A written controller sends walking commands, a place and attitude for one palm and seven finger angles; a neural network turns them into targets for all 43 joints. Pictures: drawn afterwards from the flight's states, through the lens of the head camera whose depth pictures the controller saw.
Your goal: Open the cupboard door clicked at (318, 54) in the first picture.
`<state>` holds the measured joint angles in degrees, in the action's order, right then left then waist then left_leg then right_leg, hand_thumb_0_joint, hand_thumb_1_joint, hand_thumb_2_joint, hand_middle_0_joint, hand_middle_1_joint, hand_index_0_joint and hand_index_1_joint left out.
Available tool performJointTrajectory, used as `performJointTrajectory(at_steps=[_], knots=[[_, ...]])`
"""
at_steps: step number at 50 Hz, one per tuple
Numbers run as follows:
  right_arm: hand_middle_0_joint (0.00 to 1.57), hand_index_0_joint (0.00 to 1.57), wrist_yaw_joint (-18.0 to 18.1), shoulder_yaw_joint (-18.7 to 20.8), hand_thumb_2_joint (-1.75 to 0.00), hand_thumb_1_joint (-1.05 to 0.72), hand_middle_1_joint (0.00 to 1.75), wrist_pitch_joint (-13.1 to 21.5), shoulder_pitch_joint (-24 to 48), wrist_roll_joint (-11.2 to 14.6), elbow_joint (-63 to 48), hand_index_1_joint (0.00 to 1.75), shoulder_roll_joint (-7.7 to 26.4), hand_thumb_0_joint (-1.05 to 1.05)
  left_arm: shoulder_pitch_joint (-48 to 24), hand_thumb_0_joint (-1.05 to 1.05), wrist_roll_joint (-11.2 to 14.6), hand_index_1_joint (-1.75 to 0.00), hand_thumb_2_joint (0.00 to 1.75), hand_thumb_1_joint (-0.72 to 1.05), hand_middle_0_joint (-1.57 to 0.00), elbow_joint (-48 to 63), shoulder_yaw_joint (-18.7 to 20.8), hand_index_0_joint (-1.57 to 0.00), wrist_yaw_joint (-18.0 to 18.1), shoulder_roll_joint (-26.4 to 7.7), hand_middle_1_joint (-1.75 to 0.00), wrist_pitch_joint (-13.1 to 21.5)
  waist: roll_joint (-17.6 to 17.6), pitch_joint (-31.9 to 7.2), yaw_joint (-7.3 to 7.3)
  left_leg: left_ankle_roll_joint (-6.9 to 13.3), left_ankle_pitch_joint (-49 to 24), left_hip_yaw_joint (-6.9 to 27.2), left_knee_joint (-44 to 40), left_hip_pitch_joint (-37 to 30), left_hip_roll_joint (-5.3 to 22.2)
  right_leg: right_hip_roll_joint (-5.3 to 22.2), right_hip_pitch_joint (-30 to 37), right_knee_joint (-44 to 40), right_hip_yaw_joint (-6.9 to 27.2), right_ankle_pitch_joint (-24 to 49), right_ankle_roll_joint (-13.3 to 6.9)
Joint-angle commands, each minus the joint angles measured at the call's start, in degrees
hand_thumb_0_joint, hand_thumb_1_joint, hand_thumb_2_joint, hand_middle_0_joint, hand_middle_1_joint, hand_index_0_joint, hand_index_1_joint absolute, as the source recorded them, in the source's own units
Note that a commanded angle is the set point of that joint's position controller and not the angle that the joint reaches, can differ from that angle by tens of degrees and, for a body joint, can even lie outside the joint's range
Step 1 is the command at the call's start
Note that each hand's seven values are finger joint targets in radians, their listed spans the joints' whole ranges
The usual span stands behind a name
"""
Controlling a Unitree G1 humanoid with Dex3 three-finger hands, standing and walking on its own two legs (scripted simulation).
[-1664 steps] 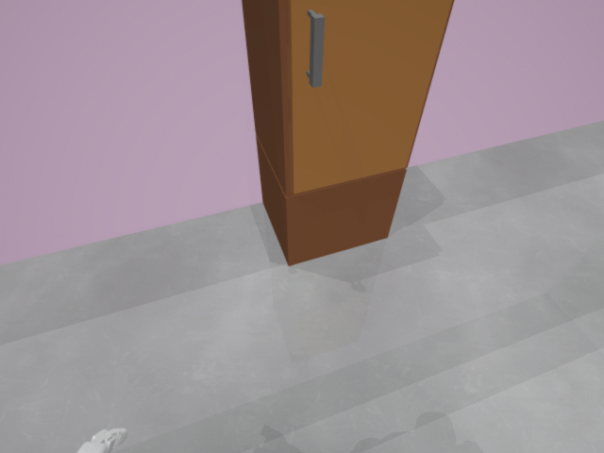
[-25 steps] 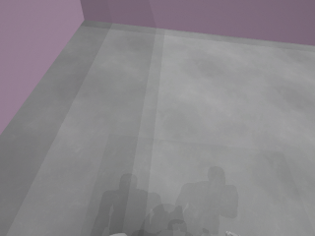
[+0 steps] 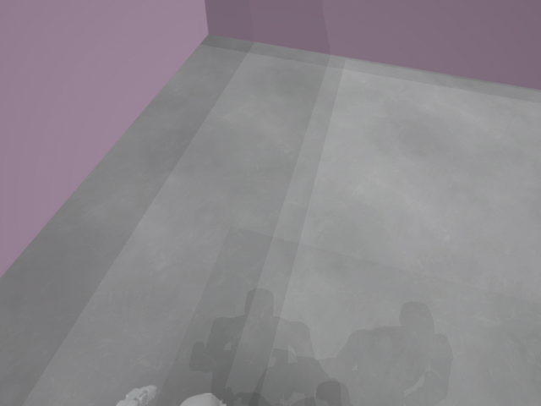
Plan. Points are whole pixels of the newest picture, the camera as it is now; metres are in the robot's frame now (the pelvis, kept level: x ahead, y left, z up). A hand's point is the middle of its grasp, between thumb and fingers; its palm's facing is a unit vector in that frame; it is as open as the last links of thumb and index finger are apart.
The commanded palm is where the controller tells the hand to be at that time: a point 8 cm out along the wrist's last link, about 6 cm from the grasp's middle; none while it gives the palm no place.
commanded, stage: turn to face it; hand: left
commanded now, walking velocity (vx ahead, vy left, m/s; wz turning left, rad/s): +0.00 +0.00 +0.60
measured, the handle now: out of the picture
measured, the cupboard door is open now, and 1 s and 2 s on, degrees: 43 43 43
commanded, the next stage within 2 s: none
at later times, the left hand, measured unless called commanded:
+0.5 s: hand out of the picture +0.07 +0.21 -0.16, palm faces +0.30 -0.90 -0.32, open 7.4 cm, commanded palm none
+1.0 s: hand out of the picture +0.00 +0.19 -0.17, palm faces +0.59 -0.76 -0.25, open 7.4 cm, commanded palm none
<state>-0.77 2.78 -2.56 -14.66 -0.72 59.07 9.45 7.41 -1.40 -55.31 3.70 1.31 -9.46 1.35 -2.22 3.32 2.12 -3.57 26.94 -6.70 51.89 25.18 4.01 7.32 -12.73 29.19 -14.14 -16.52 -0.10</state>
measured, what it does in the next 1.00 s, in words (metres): steps on the spot, turning left: left foot, then right foot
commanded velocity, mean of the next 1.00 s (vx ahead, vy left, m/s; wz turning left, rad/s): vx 0.00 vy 0.00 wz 0.60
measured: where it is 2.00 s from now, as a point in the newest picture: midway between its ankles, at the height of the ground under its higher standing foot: outside the picture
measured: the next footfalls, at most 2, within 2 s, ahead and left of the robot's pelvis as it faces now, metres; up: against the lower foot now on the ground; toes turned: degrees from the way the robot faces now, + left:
left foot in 0.10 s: +0.09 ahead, +0.13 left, +0.00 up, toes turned +13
right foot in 0.46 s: +0.12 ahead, -0.14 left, +0.00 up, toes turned +13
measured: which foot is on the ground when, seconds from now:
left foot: up 0.00-0.08, down 0.10-0.46, up 0.48-0.78, down 0.80-1.00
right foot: down 0.00-0.10, up 0.12-0.44, down 0.46-0.80, up 0.82-1.00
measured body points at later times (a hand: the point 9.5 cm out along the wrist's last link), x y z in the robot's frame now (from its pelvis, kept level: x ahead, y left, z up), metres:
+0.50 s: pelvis +0.04 -0.03 -0.01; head +0.09 -0.04 +0.43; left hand +0.05 +0.25 -0.14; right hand +0.20 -0.26 -0.16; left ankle +0.04 +0.11 -0.72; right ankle +0.08 -0.15 -0.74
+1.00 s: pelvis +0.06 -0.04 +0.00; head +0.09 +0.00 +0.44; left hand -0.03 +0.23 -0.15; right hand +0.28 -0.19 -0.14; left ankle +0.01 +0.07 -0.74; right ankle +0.13 -0.17 -0.68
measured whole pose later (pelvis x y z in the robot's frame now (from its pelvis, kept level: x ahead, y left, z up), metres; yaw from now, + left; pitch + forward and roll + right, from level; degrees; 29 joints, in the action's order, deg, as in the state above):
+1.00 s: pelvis +0.06 -0.04 +0.00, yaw +35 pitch +1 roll -1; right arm -0.4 2.9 -2.0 -7.9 -1.5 52.0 12.5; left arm 8.7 -1.1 -52.1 4.7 0.1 -14.6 -3.3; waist -1.2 6.0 -0.3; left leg 0.4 14.2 0.6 30.6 17.2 0.4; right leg 4.8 -26.8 57.9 -1.9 -25.5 5.0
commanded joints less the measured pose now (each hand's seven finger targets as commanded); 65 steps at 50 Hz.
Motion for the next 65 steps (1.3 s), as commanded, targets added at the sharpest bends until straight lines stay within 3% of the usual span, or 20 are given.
performJointTrajectory(at_steps=[1,3,4,5,7,9,20,21,23,28,34,38,40,42,54,55,56,57,60,65], knots=[[0.2,0.2,-0.4,0.74,-0.9,-0.9,0.3,1.06,0.57,-0.04,-5.57,0.3,2.38,0.0,4.97,0.0,-0.22,-0.3,0.9,0.9,-0.2,1.54,2.37,-0.2,0.45,-10.86,-0.3,-0.06,-7.83,-4.86,-2.03,0.61,-5.94,-1.77,-12.35,-1.96,-0.48,13.59,6.1,-2.85,4.91,29.98,-3.95],[0.2,0.2,-0.47,1.46,-0.9,-0.9,0.3,1.22,-2.55,-0.5,-5.57,0.3,5.69,0.0,3.51,0.0,0.38,-0.3,0.9,0.9,-0.2,2.78,2.55,-0.2,0.09,-11.45,-0.3,-0.43,-3.65,-6.11,0.55,1.23,-15.87,-2.51,-21.45,-11.63,-1.26,12.38,0.92,4.22,1.64,23.59,-1.23],[0.2,0.2,-0.24,2.62,-0.9,-0.9,0.3,1.67,-6.12,-0.86,-5.35,0.3,10.13,0.0,3.46,0.0,0.68,-0.3,0.9,0.9,-0.2,4.06,2.29,-0.2,-0.2,-9.79,-0.3,-0.76,7.4,-8.92,2.47,4.27,-26.43,6.74,-26.32,-19.13,4.68,8.52,-5.95,14.17,0.19,12.75,1.84],[0.2,0.2,0.37,4.25,-0.9,-0.9,0.3,1.94,-9.07,-1.19,-5.73,0.3,16.6,0.0,1.85,0.0,1.27,-0.3,0.9,0.9,-0.2,6.51,1.34,-0.2,-0.48,-6.29,-0.3,-1.2,24.16,-9.55,4.37,13.6,-45.69,29.06,-30.97,-23.53,19.97,-0.06,-19.86,29.09,1.28,-21.61,6.25],[0.2,0.2,1.17,4.29,-0.9,-0.9,0.3,1.72,-7.73,-1.06,-6.17,0.3,18.06,0.0,-2.22,0.0,0.33,-0.3,0.9,0.9,-0.2,8.8,1.23,-0.2,-0.2,-8.03,-0.3,-2.06,13.32,-9.46,3.78,17.27,-33.73,28.91,-32.18,-19.95,21.52,-0.13,-21.78,39.83,12.26,-19.52,4.59],[0.2,0.2,1.73,3.78,-0.9,-0.9,0.3,2.12,-0.88,-0.99,-8.3,0.3,15.67,0.0,-1.72,0.0,0.05,-0.3,0.9,0.9,-0.2,6.99,1.8,-0.2,-0.43,-8.21,-0.3,-2.45,15.4,-6.63,1.18,13.59,-27.9,24.69,-32.67,-14.78,15.55,-0.33,-22.67,40.95,14.2,-11.71,4.94],[0.2,0.2,0.89,4.39,-0.9,-0.9,0.3,0.76,7.62,-0.69,-11.3,0.3,16.25,0.0,7.18,0.0,0.62,-0.3,0.9,0.9,-0.2,5.85,1.39,-0.2,-0.69,-8.84,-0.3,-2.28,10.76,-6.73,-3.12,9.76,-17.5,21.61,-29.12,-4.37,6.99,-6.46,0.24,3.9,10.45,-1.69,4.06],[0.2,0.2,0.72,4.25,-0.9,-0.9,0.3,0.6,9.22,-0.18,-12.21,0.3,14.72,0.0,10.21,0.0,0.34,-0.3,0.9,0.9,-0.2,5.49,1.96,-0.2,-0.46,-11.1,-0.3,-1.77,6.22,-6.65,-4.88,7.15,-12.98,18.89,-24.53,0.53,3.51,-3.81,6.02,-5.46,12.83,0.77,3.4],[0.2,0.2,0.09,3.48,-0.9,-0.9,0.3,0.63,10.5,0.08,-14.2,0.3,9.91,0.0,9.82,0.0,-0.49,-0.3,0.9,0.9,-0.2,6.64,3.07,-0.2,0.42,-19.23,-0.3,-1.16,-17.86,-4.62,-6.05,1.17,8.18,7.4,5.41,11.6,-6.6,21.67,4.74,-18.31,37.96,-0.22,-6.92],[0.2,0.2,-0.81,2.86,-0.9,-0.9,0.3,-0.58,7.83,-0.11,-10.93,0.3,8.79,0.0,3.04,0.0,0.15,-0.3,0.9,0.9,-0.2,8.1,1.0,-0.2,0.61,-11.45,-0.3,-0.63,-11.39,-4.46,-1.05,-0.58,-1.15,5.92,14.21,8.5,-1.55,10.81,5.02,-8.51,14.98,27.77,-5.41],[0.2,0.2,-1.13,1.41,-0.9,-0.9,0.3,0.3,12.5,0.31,-11.92,0.3,6.08,0.0,9.71,0.0,-0.3,-0.3,0.9,0.9,-0.2,5.47,2.36,-0.2,0.52,-14.78,-0.3,-0.52,-9.4,-6.41,-4.98,-0.02,-0.25,-0.04,-9.05,1.53,-3.16,13.23,13.0,-2.65,11.64,39.69,-5.62],[0.2,0.2,-0.72,2.25,-0.9,-0.9,0.3,1.07,4.5,-0.01,-10.0,0.3,9.48,0.0,6.98,0.0,0.58,-0.3,0.9,0.9,-0.2,5.79,2.8,-0.2,-0.06,-14.66,-0.3,-0.79,-4.88,-9.25,-0.25,2.02,-17.14,0.55,-27.17,-15.77,-2.87,11.69,4.24,8.66,6.08,32.3,-0.36],[0.2,0.2,0.44,4.99,-0.9,-0.9,0.3,1.27,-2.96,-0.47,-8.78,0.3,19.95,0.0,3.11,0.0,1.11,-0.3,0.9,0.9,-0.2,9.85,0.98,-0.2,-0.47,-8.42,-0.3,-1.54,21.6,-11.87,4.11,15.96,-55.17,30.69,-29.95,-30.11,20.53,-0.36,-21.27,32.04,5.95,-21.7,6.28],[0.2,0.2,1.1,4.23,-0.9,-0.9,0.3,1.33,-3.1,-0.64,-8.05,0.3,17.8,0.0,-1.1,0.0,0.24,-0.3,0.9,0.9,-0.2,10.5,1.29,-0.2,-0.02,-9.81,-0.3,-2.47,12.32,-9.86,3.52,17.04,-46.38,25.43,-29.43,-24.88,18.25,0.3,-22.61,37.95,13.09,-17.32,5.06],[0.2,0.2,1.04,4.36,-0.9,-0.9,0.3,0.66,8.87,-0.57,-11.42,0.3,15.87,0.0,6.94,0.0,0.7,-0.3,0.9,0.9,-0.2,6.82,1.68,-0.2,-0.78,-9.29,-0.3,-2.23,11.18,-5.75,-3.8,9.33,-20.72,21.77,-27.09,-4.09,5.67,-6.27,2.55,2.14,10.42,0.21,4.29],[0.2,0.2,0.86,4.15,-0.9,-0.9,0.3,0.65,9.32,-0.03,-12.06,0.3,13.47,0.0,9.48,0.0,0.39,-0.3,0.9,0.9,-0.2,6.6,2.32,-0.2,-0.37,-11.82,-0.3,-1.56,4.01,-6.73,-5.25,6.6,-15.54,19.5,-21.23,1.21,1.8,-1.97,9.48,-7.54,14.68,1.6,3.33],[0.2,0.2,0.48,3.51,-0.9,-0.9,0.3,0.67,8.66,0.43,-13.32,0.3,9.18,0.0,10.93,0.0,-0.6,-0.3,0.9,0.9,-0.2,6.67,3.5,-0.2,0.23,-17.83,-0.3,-0.89,-13.17,-7.27,-6.0,1.77,-0.26,9.5,-7.1,10.37,-6.82,13.83,14.24,-15.21,31.84,1.07,-1.95],[0.2,0.2,0.26,3.63,-0.9,-0.9,0.3,0.65,9.96,0.02,-13.8,0.3,10.21,0.0,9.75,0.0,-0.3,-0.3,0.9,0.9,-0.2,7.26,3.22,-0.2,0.46,-19.2,-0.3,-1.01,-16.26,-6.22,-6.19,1.46,9.23,8.64,8.02,9.9,-6.0,22.1,7.2,-15.96,36.48,5.75,-7.29],[0.2,0.2,-0.42,3.54,-0.9,-0.9,0.3,-0.4,7.67,-0.37,-10.91,0.3,9.87,0.0,2.5,0.0,0.19,-0.3,0.9,0.9,-0.2,8.85,1.5,-0.2,0.58,-12.91,-0.3,-0.88,-11.92,-3.68,-1.36,0.26,0.53,8.63,19.42,9.52,-1.83,13.15,3.08,-10.94,22.2,16.14,-6.2],[0.2,0.2,-1.14,2.02,-0.9,-0.9,0.3,-0.43,10.52,0.18,-11.27,0.3,7.08,0.0,6.03,0.0,-0.11,-0.3,0.9,0.9,-0.2,7.82,1.72,-0.2,0.57,-13.52,-0.3,-0.74,-9.55,-4.68,-3.5,-0.7,-0.28,2.38,0.94,3.62,-2.2,12.0,8.31,-6.75,12.0,31.14,-5.4]])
